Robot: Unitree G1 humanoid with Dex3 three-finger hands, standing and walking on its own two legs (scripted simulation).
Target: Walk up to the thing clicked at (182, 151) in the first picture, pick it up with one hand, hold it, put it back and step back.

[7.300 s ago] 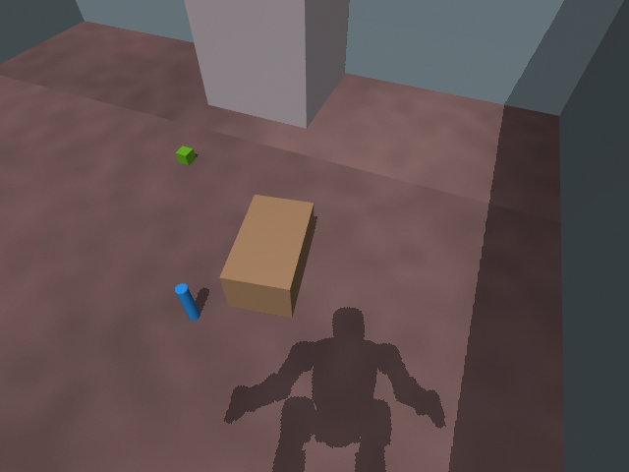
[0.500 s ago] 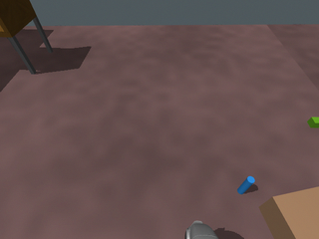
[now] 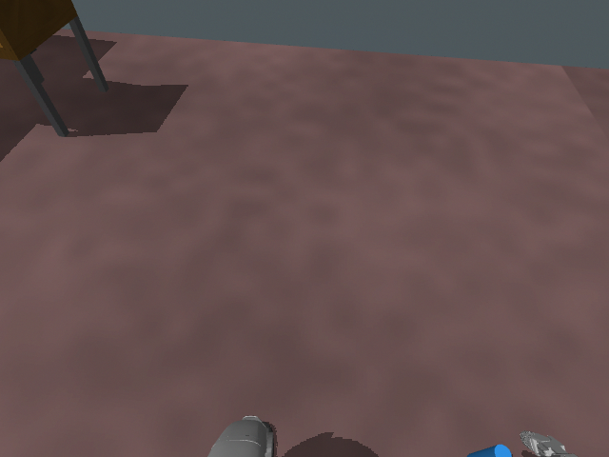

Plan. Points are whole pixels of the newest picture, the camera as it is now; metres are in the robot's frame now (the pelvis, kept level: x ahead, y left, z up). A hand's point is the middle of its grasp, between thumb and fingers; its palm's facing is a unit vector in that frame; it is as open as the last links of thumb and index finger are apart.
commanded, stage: walk up
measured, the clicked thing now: out of the picture +0.74 -1.20 -0.73
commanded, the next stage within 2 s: none
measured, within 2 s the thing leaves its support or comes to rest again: neither
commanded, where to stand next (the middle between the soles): +0.58 -0.04 m, yaw -1 degrees
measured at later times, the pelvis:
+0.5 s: pelvis +0.21 -0.05 -0.01, yaw -2 degrees
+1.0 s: pelvis +0.37 -0.04 +0.00, yaw +3 degrees
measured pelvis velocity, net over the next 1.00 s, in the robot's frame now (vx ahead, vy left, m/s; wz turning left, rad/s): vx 0.37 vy -0.04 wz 0.05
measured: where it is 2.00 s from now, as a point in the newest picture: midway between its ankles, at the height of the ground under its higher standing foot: (320, 337)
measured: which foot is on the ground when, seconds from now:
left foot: up 0.00-0.00, down 0.02-0.48, up 0.50-0.96, down 0.98-1.00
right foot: down 0.00-0.04, up 0.06-0.44, down 0.46-1.00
